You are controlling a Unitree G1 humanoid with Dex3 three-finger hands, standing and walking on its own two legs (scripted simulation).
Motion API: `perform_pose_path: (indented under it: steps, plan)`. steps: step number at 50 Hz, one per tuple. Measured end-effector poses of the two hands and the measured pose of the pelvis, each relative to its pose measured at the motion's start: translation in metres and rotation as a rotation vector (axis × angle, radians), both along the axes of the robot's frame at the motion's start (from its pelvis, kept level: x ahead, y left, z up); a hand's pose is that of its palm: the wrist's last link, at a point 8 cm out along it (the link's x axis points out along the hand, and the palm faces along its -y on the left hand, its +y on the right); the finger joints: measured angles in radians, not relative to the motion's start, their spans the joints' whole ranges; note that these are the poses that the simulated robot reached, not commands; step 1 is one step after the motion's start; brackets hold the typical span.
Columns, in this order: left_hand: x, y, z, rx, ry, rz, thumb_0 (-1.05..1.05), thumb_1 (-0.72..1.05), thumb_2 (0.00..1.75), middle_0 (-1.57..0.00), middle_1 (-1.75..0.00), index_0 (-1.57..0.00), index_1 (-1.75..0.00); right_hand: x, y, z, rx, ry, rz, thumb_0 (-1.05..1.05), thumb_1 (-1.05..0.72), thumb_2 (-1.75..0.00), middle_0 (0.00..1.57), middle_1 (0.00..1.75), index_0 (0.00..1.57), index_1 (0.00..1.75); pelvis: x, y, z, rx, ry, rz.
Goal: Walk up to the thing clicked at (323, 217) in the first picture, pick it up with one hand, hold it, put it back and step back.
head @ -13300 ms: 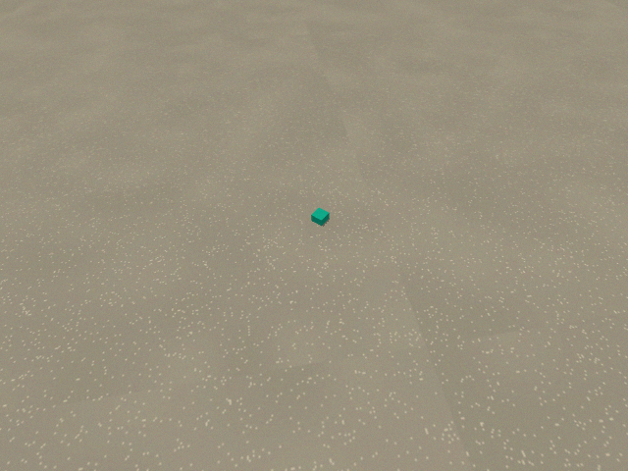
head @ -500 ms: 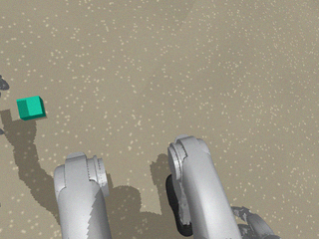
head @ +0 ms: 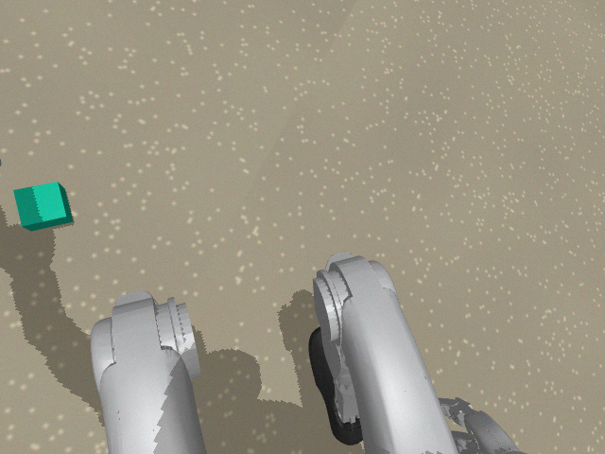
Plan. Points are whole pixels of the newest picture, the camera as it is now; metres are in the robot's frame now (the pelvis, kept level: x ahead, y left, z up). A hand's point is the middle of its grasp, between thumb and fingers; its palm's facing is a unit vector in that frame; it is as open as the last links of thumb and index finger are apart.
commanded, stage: rise first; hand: left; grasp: from above
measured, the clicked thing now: (44, 206) +0.47 +0.33 -0.30
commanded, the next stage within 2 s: approach in 0.62 s
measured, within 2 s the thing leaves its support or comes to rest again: neither
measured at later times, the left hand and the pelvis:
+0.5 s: hand out of the picture +0.43 +0.37 -0.17, palm faces -0.42 -0.11 -0.90, open 11.3 cm; pelvis +0.00 +0.00 +0.00, yaw +0 degrees
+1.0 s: hand out of the picture +0.46 +0.34 -0.17, palm faces -0.41 -0.09 -0.91, open 11.5 cm; pelvis +0.00 +0.00 +0.00, yaw +0 degrees
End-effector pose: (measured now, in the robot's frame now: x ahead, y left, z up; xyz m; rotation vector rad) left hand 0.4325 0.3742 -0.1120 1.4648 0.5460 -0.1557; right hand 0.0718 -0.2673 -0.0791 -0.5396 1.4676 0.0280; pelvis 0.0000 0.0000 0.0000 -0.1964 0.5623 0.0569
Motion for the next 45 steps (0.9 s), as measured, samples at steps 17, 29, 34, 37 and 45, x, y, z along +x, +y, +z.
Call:
perform_pose_path:
  steps: [17, 29, 34, 37, 45]
  plan:
    - [-0.001, 0.000, 0.003, -0.007, 0.003, -0.016, 0.00, -0.12, 0.67, -0.50, -0.61, -0.48, -0.63, 0.009, 0.002, 0.002, 0.004, -0.028, 0.021, 0.00, -0.91, -0.90, 0.21, 0.30, 0.20, 0.30, -0.001, 0.001, 0.001, -0.001, -0.002, 0.004]
    - [-0.002, -0.003, 0.001, -0.001, 0.003, -0.015, 0.00, -0.09, 0.64, -0.52, -0.60, -0.50, -0.61, 0.003, 0.002, 0.000, 0.008, -0.026, 0.019, 0.00, -0.91, -0.90, 0.21, 0.30, 0.20, 0.30, -0.003, 0.000, -0.001, 0.001, -0.009, 0.000]
    - [-0.002, -0.004, -0.002, -0.007, 0.007, -0.015, 0.00, -0.07, 0.63, -0.53, -0.59, -0.51, -0.60, -0.001, 0.002, 0.000, 0.007, -0.021, 0.016, 0.00, -0.90, -0.90, 0.21, 0.30, 0.20, 0.30, -0.003, 0.000, -0.001, 0.000, -0.009, -0.002]
    - [-0.002, -0.004, -0.002, -0.005, -0.002, -0.017, 0.00, -0.07, 0.63, -0.53, -0.59, -0.52, -0.60, -0.002, 0.002, 0.000, 0.005, -0.017, 0.016, 0.00, -0.90, -0.90, 0.21, 0.30, 0.20, 0.30, -0.003, 0.000, -0.002, 0.000, -0.010, -0.002]
    - [0.010, -0.011, 0.001, 0.012, -0.005, -0.043, 0.00, -0.08, 0.64, -0.49, -0.62, -0.49, -0.62, -0.004, 0.002, 0.002, -0.001, -0.020, 0.017, 0.00, -0.90, -0.89, 0.21, 0.30, 0.20, 0.30, -0.003, 0.000, -0.002, 0.002, -0.005, 0.000]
